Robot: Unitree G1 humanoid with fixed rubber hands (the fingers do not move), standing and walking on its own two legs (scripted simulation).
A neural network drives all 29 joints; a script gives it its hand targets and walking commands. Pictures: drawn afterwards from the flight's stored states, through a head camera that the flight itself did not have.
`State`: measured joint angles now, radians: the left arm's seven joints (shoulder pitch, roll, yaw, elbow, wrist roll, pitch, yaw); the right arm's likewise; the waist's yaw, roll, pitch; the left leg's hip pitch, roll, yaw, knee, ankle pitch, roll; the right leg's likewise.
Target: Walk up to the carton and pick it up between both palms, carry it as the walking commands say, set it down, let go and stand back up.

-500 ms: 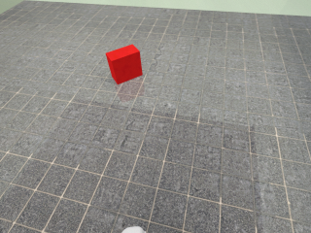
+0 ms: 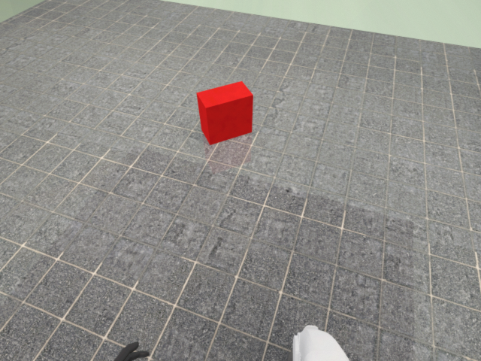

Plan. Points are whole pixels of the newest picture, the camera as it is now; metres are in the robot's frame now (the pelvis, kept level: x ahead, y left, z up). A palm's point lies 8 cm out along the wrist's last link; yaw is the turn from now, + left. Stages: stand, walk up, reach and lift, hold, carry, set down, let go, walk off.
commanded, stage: walk up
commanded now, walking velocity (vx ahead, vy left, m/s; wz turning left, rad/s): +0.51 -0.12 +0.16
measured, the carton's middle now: (225, 113) +1.50 +0.06 -0.65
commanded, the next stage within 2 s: none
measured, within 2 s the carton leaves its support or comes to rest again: neither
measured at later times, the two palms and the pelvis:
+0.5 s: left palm (163, 339) +0.18 +0.17 -0.12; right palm (380, 238) +0.37 -0.31 -0.14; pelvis +0.27 -0.06 +0.00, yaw +1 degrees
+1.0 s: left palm (146, 162) +0.63 +0.27 -0.13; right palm (335, 197) +0.49 -0.23 -0.12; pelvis +0.53 +0.02 +0.00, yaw +2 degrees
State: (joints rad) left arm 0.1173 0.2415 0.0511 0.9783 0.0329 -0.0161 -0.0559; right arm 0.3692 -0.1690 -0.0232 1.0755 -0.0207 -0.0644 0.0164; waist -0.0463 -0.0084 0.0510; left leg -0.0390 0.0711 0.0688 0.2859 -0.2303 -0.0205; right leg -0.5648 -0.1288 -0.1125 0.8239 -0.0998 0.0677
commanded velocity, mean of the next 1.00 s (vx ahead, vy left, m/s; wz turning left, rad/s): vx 0.50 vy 0.01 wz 0.05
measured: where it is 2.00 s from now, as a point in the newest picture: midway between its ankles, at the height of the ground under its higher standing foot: (229, 193)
